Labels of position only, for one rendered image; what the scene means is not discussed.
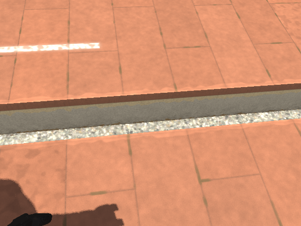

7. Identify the left robot hand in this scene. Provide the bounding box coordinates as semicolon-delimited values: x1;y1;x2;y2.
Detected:
8;213;53;226

